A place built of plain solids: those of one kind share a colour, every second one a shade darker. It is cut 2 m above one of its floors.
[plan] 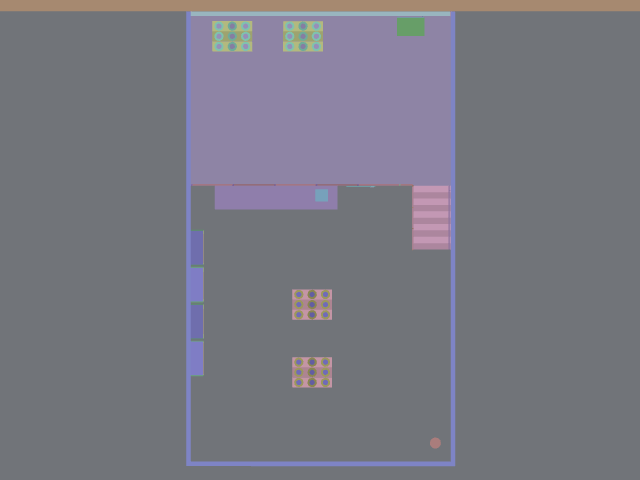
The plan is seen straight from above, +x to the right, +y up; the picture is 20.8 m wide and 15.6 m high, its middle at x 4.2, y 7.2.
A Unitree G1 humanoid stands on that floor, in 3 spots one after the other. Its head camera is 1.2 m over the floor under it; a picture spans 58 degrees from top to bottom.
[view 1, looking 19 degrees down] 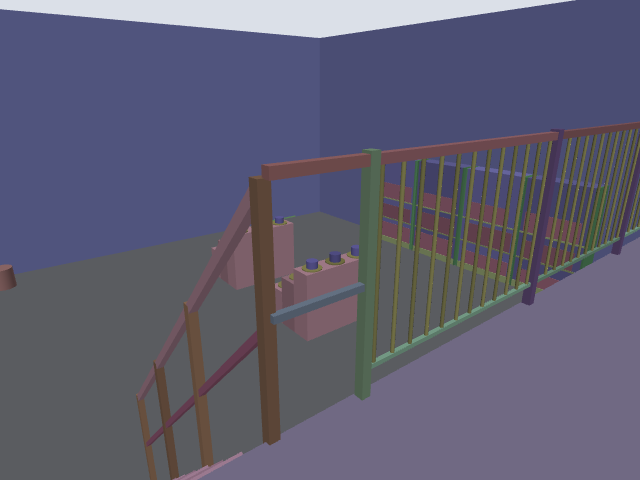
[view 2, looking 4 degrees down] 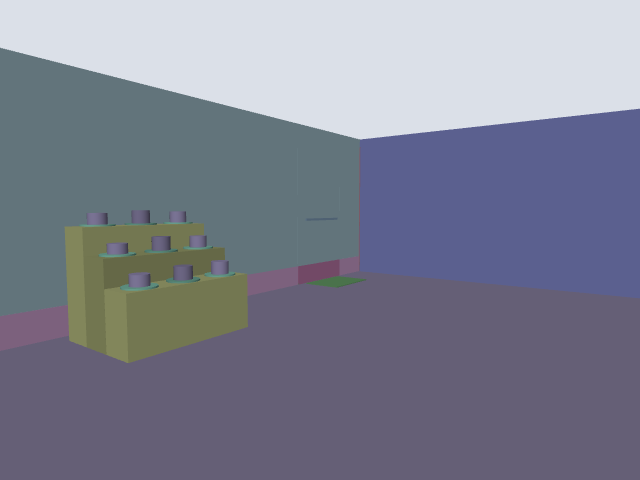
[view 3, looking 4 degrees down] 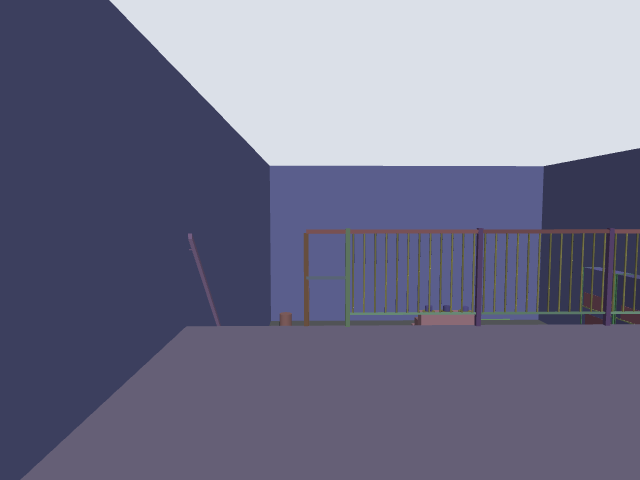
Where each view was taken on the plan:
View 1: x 7.85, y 10.06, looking -128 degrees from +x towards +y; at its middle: ground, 10.68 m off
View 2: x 1.20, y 10.16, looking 36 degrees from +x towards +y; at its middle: window_wall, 7.37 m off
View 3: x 7.15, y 13.38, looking -91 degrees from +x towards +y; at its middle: wall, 13.42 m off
